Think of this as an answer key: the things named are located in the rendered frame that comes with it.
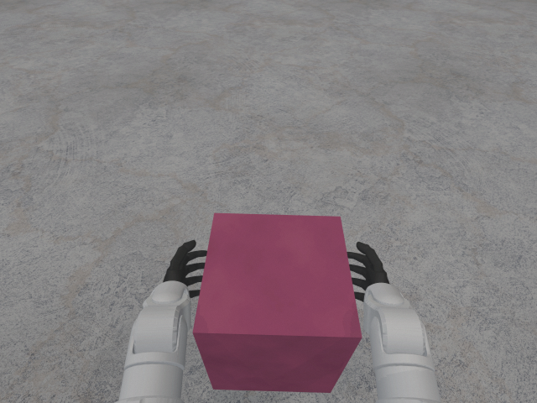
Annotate carton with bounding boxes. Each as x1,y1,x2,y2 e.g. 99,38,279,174
193,213,362,393

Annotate left robot hand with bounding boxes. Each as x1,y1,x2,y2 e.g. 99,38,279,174
163,240,207,298

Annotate right robot forearm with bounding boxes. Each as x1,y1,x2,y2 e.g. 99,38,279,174
363,283,441,403

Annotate right robot hand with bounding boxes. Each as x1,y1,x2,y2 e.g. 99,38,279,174
347,242,389,302

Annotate left robot forearm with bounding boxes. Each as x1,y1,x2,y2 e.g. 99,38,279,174
115,280,191,403

